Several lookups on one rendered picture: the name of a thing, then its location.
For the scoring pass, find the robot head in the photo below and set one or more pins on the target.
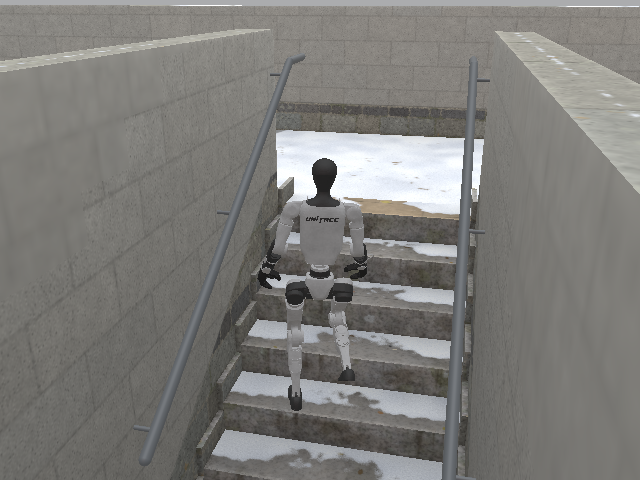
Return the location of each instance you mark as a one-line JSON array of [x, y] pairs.
[[324, 172]]

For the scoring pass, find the right robot hand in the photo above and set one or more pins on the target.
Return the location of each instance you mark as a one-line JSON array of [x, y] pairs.
[[360, 274]]

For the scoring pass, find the left robot hand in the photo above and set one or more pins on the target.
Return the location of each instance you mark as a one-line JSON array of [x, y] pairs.
[[262, 278]]

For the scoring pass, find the right robot forearm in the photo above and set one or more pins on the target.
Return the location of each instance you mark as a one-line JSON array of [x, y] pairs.
[[361, 262]]

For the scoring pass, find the left robot forearm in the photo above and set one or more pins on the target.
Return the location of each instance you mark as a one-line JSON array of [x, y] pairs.
[[270, 260]]

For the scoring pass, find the robot left upper arm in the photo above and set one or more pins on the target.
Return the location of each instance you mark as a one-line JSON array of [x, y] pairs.
[[290, 210]]

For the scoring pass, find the robot right upper arm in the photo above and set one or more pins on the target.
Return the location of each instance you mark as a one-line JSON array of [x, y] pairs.
[[354, 214]]

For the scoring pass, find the robot left thigh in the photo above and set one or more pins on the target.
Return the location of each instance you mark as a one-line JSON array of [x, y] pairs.
[[295, 294]]

